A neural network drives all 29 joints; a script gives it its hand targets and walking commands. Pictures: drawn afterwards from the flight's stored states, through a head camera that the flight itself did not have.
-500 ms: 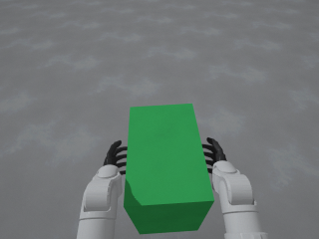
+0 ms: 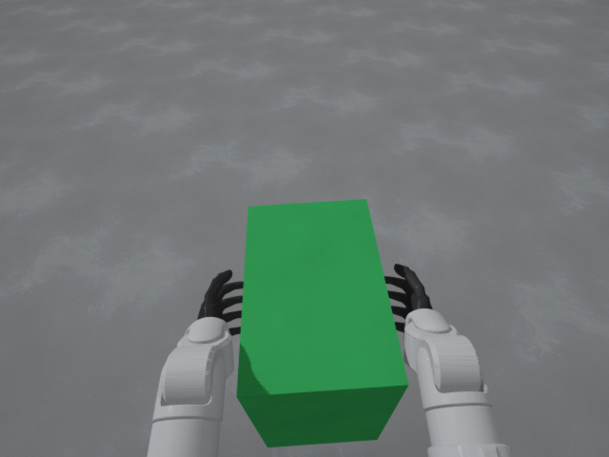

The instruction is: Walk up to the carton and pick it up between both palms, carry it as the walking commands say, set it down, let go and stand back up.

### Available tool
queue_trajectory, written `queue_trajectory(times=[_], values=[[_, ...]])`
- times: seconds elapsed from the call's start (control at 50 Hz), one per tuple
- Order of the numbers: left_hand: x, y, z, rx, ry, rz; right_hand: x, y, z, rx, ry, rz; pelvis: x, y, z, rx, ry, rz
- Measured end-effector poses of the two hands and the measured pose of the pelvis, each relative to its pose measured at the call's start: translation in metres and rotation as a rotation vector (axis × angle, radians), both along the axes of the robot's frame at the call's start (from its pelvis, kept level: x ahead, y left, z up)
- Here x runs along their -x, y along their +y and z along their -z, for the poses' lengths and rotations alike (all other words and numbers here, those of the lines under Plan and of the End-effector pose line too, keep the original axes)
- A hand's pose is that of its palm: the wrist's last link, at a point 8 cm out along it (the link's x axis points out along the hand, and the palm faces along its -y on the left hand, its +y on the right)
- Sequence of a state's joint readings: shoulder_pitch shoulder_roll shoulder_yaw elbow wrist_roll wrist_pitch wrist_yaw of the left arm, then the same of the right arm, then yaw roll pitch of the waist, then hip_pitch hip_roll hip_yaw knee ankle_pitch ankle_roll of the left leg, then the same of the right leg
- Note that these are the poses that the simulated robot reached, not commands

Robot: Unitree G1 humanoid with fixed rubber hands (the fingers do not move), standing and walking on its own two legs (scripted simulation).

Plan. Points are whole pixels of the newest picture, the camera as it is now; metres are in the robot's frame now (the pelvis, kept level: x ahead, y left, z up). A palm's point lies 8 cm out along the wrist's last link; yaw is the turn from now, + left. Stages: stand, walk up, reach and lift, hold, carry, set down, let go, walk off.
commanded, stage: carry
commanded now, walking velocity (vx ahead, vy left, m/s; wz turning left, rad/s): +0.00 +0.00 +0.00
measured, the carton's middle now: (315, 327) +0.32 +0.00 -0.03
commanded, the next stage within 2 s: hold in 0.78 s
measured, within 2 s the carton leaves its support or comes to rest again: neither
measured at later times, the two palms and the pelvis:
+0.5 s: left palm (215, 329) +0.27 +0.13 +0.04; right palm (418, 319) +0.28 -0.13 +0.05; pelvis +0.00 +0.00 +0.00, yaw +0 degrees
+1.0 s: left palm (218, 330) +0.27 +0.13 +0.04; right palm (421, 321) +0.28 -0.14 +0.04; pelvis -0.01 -0.01 +0.01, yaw +10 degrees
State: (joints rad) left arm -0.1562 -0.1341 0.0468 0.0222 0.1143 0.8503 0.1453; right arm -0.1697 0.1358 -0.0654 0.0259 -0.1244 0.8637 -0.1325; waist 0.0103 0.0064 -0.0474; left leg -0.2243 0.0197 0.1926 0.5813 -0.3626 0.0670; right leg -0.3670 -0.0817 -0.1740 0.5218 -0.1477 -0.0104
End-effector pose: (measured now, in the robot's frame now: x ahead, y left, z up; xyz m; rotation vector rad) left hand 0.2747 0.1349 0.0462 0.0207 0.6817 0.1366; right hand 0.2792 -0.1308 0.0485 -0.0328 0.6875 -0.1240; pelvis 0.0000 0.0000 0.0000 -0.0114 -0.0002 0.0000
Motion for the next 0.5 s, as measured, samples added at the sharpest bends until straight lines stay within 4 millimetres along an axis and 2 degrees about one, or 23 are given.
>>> queue_trajectory(times=[0.5], values=[[0.0017, -0.0019, 0.0021, -0.001, -0.001, -0.004, -0.0003, -0.0019, 0.0011, 0.005, -0.002, -0.007, 0.0019, -0.0035, -0.0009, 0.0, 0.0, -0.003]])
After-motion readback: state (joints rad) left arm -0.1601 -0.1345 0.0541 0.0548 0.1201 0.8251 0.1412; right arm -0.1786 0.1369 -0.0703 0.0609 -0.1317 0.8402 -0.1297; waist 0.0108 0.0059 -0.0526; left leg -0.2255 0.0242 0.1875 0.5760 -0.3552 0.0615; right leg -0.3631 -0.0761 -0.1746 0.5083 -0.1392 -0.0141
